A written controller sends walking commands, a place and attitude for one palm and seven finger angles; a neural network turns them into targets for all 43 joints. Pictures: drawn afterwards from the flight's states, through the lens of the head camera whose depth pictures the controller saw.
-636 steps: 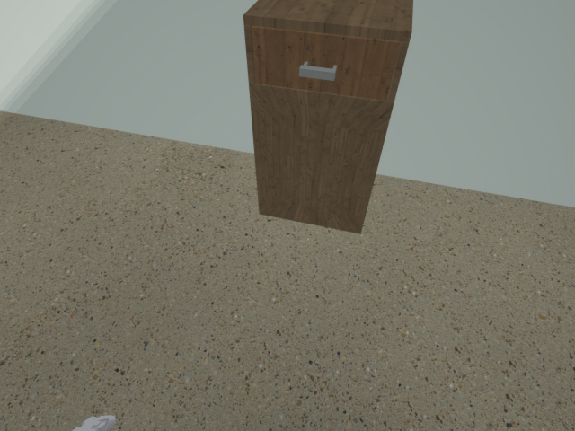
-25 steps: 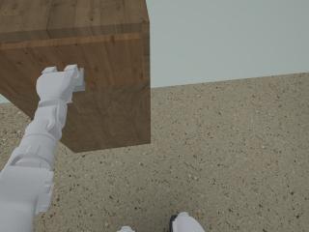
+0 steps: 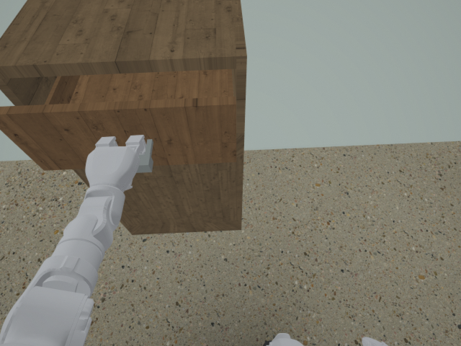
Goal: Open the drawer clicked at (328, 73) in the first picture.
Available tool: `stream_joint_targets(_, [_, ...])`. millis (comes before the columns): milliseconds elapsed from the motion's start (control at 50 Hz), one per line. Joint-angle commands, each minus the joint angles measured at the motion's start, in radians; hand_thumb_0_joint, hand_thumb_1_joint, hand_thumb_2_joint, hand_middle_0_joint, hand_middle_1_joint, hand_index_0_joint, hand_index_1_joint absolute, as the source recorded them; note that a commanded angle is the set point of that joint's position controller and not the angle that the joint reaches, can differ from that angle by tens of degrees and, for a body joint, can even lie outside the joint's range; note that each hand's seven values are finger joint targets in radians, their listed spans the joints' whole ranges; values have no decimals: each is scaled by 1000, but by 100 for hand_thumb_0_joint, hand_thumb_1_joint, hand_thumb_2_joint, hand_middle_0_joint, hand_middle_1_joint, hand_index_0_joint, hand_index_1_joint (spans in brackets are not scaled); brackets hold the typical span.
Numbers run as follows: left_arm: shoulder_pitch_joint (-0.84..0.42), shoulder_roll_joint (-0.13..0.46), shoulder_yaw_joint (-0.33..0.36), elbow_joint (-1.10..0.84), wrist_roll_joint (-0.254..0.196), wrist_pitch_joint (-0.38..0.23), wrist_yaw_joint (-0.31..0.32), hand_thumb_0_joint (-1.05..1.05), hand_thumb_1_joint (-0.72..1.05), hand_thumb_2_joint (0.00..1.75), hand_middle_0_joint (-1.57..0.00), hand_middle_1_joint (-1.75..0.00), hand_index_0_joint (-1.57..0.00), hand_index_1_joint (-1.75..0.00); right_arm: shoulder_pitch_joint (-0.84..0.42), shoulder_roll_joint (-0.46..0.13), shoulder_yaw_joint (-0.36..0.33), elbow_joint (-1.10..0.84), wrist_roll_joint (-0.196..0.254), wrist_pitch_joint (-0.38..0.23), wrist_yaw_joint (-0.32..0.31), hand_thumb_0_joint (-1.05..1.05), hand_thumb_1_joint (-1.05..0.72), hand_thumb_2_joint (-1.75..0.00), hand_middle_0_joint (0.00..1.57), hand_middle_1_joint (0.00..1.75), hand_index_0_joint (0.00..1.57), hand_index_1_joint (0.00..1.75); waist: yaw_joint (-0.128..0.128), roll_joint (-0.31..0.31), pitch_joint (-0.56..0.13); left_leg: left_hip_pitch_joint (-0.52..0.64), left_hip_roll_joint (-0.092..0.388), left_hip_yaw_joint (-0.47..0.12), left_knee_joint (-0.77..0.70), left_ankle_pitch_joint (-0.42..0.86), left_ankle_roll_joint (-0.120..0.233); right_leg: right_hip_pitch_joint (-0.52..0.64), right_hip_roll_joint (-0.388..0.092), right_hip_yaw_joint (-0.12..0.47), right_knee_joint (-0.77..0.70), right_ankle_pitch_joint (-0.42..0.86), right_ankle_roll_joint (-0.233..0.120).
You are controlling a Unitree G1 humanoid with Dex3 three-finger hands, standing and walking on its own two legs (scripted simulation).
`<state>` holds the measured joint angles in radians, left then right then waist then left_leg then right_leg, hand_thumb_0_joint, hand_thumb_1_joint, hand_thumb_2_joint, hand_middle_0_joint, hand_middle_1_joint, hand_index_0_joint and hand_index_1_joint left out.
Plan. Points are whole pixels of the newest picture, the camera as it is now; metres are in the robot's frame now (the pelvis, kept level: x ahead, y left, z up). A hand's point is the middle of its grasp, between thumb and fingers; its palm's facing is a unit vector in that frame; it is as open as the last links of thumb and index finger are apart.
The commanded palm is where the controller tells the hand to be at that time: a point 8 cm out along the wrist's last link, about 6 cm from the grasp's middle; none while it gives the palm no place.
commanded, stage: pull the drawer open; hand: left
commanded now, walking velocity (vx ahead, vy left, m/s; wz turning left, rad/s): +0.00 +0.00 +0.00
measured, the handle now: (124, 154) +0.46 +0.22 +0.02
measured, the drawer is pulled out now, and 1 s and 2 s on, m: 0.09 0.20 0.30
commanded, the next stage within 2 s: none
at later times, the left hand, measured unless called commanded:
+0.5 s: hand (121, 199) +0.37 +0.22 +0.00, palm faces -0.02 -0.03 -1.00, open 5.7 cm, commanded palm +0.33 +0.23 +0.05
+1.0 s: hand (115, 232) +0.31 +0.21 +0.00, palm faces -0.02 -0.04 -1.00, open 5.7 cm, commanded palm +0.27 +0.22 +0.05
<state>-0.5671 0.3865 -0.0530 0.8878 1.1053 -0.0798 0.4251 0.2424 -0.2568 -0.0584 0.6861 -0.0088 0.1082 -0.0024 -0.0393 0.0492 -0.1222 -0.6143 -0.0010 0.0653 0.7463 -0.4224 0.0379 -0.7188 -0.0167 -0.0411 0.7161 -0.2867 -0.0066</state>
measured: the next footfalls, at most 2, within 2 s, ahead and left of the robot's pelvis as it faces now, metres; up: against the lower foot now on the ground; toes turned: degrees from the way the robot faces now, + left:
none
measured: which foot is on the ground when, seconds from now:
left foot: down 0.00-1.00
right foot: down 0.00-1.00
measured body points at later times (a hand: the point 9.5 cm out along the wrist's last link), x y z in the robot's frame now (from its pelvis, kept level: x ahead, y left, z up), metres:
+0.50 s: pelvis -0.01 -0.01 +0.00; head +0.06 -0.03 +0.45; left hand +0.37 +0.22 +0.05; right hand +0.07 -0.28 -0.14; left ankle -0.04 +0.09 -0.71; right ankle +0.03 -0.12 -0.71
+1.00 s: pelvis +0.00 -0.01 +0.01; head +0.04 -0.04 +0.46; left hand +0.31 +0.21 +0.05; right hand +0.16 -0.25 -0.11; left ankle -0.04 +0.09 -0.71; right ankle +0.03 -0.12 -0.71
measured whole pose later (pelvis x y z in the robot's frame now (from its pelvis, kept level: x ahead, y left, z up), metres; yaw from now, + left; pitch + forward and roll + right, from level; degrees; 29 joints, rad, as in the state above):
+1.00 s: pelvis +0.00 -0.01 +0.01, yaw +0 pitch +10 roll +1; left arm -0.12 0.33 -0.11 0.46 1.08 -0.01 0.42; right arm 0.16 -0.24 -0.05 0.64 0.01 0.05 -0.02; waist 0.03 0.06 -0.09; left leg -0.45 0.00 0.07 0.68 -0.40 0.02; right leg -0.58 -0.02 -0.03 0.68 -0.28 -0.02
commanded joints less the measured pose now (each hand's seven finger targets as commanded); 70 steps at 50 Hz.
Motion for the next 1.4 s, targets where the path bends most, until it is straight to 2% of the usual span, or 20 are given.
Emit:
stream_joint_targets(0, [-325, 233, 81, -150, -25, 12, 40, 0, 90, 90, -40, -135, -40, -135, 87, -141, -47, -62, -2, -31, -17, 0, -90, -90, 20, 30, 20, 30, -5, -35, -351, 103, -23, -38, -82, 402, -9, 332, 37, 23, -43, 318, -28])
stream_joint_targets(40, [-288, 250, 100, -154, -30, 6, 38, 0, 90, 90, -40, -135, -40, -135, 79, -141, -45, -68, -1, -35, -19, 0, -90, -90, 20, 30, 20, 30, 10, -56, -368, 91, -27, -33, -87, 388, -7, 361, 36, 27, -43, 322, -27])
stream_joint_targets(120, [-287, 249, 98, -166, -30, -10, 38, 0, 90, 90, -40, -135, -40, -135, 71, -141, -43, -71, 1, -44, -24, 0, -90, -90, 20, 30, 20, 30, 7, -64, -349, 72, -30, -31, -94, 339, -5, 362, 33, 34, -51, 292, -25])
stream_joint_targets(180, [-231, 265, 123, -182, -32, -17, 41, 0, 90, 90, -40, -135, -40, -135, 65, -140, -45, -77, 1, -47, -24, 0, -90, -90, 20, 30, 20, 30, 28, -50, -369, 77, -30, -28, -96, 358, -5, 383, 33, 36, -45, 307, -28])
stream_joint_targets(340, [-118, 188, 83, -260, -36, -6, 53, 0, 90, 90, -40, -135, -40, -135, 44, -135, -53, -91, 8, -62, -19, 0, -90, -90, 20, 30, 20, 30, 29, -59, -347, 103, -25, -28, -105, 366, -9, 372, 37, 30, -56, 301, -31])
stream_joint_targets(380, [-80, 230, 122, -279, -44, 1, 53, 0, 90, 90, -40, -135, -40, -135, 37, -138, -50, -92, 9, -62, -20, 0, -90, -90, 20, 30, 20, 30, 47, -57, -349, 98, -26, -28, -114, 365, -9, 398, 36, 34, -54, 304, -31])
stream_joint_targets(420, [-75, 210, 104, -302, -46, 8, 53, 0, 90, 90, -40, -135, -40, -135, 21, -136, -49, -96, 12, -66, -24, 0, -90, -90, 20, 30, 20, 30, 36, -73, -324, 96, -26, -25, -120, 343, -8, 395, 34, 35, -65, 295, -29])
stream_joint_targets(500, [15, 203, 115, -349, -50, 20, 54, 0, 90, 90, -40, -135, -40, -135, 3, -134, -48, -104, 12, -72, -24, 0, -90, -90, 20, 30, 20, 30, 56, -64, -324, 120, -24, -26, -130, 368, -12, 408, 36, 34, -65, 303, -31])
stream_joint_targets(580, [50, 163, 83, -425, -54, 36, 55, 0, 90, 90, -40, -135, -40, -135, -24, -130, -45, -119, 15, -77, -23, 0, -90, -90, 20, 30, 20, 30, 49, -49, -307, 151, -20, -30, -134, 384, -16, 396, 36, 30, -73, 302, -32])
stream_joint_targets(600, [86, 179, 104, -421, -52, 42, 56, 0, 90, 90, -40, -135, -40, -135, -27, -129, -45, -118, 16, -78, -24, 0, -90, -90, 20, 30, 20, 30, 62, -56, -291, 147, -21, -30, -140, 379, -18, 398, 37, 27, -72, 288, -34])
stream_joint_targets(700, [97, 114, 43, -474, -44, 69, 53, 0, 90, 90, -40, -135, -40, -135, -55, -121, -40, -130, 16, -85, -29, 0, -90, -90, 20, 30, 20, 30, 47, -54, -265, 187, -18, -34, -143, 383, -21, 367, 38, 17, -81, 271, -34])
stream_joint_targets(740, [116, 131, 57, -496, -36, 76, 53, 0, 90, 90, -40, -135, -40, -135, -61, -121, -39, -132, 14, -86, -30, 0, -90, -90, 20, 30, 20, 30, 61, -50, -277, 201, -17, -40, -143, 409, -26, 373, 40, 16, -76, 275, -37])
stream_joint_targets(880, [195, 81, 19, -603, -50, 83, 38, 0, 90, 90, -40, -135, -40, -135, -99, -109, -30, -156, 11, -93, -30, 0, -90, -90, 20, 30, 20, 30, 67, -50, -266, 232, -18, -39, -144, 423, -27, 385, 35, 17, -84, 286, -35])
stream_joint_targets(900, [244, 102, 47, -609, -50, 84, 38, 0, 90, 90, -40, -135, -40, -135, -99, -108, -33, -157, 10, -94, -29, 0, -90, -90, 20, 30, 20, 30, 81, -48, -275, 234, -18, -39, -144, 438, -29, 400, 37, 17, -80, 296, -37])
stream_joint_targets(920, [271, 74, 21, -626, -52, 86, 35, 0, 90, 90, -40, -135, -40, -135, -108, -106, -27, -163, 8, -97, -28, 0, -90, -90, 20, 30, 20, 30, 81, -50, -267, 233, -17, -39, -144, 450, -29, 400, 36, 15, -79, 308, -36])
stream_joint_targets(1040, [334, 96, 46, -675, -45, 88, 36, 0, 90, 90, -40, -135, -40, -135, -132, -102, -22, -169, 5, -102, -28, 0, -90, -90, 20, 30, 20, 30, 85, -62, -224, 216, -22, -36, -147, 395, -29, 398, 36, 20, -85, 280, -37])
stream_joint_targets(1140, [388, 104, 62, -741, -48, 91, 39, 0, 90, 90, -40, -135, -40, -135, -150, -98, -19, -170, 0, -107, -30, 0, -90, -90, 20, 30, 20, 30, 90, -61, -232, 219, -24, -31, -144, 397, -29, 418, 33, 31, -84, 309, -35])
stream_joint_targets(1180, [466, 113, 79, -767, -51, 90, 40, 0, 90, 90, -40, -135, -40, -135, -161, -94, -17, -176, -1, -109, -30, 0, -90, -90, 20, 30, 20, 30, 108, -40, -240, 224, -25, -31, -147, 410, -32, 435, 32, 33, -81, 317, -37])
stream_joint_targets(1260, [561, 131, 117, -802, -61, 92, 42, 0, 90, 90, -40, -135, -40, -135, -186, -93, -15, -182, -2, -111, -31, 0, -90, -90, 20, 30, 20, 30, 120, -71, -224, 201, -28, -25, -150, 393, -29, 464, 29, 48, -87, 345, -35])
stream_joint_targets(1380, [623, 145, 141, -853, -54, 90, 56, 0, 90, 90, -40, -135, -40, -135, -202, -88, -14, -179, -5, -117, -32, 0, -90, -90, 20, 30, 20, 30, 120, -61, -210, 199, -29, -23, -148, 349, -29, 448, 31, 59, -87, 304, -33])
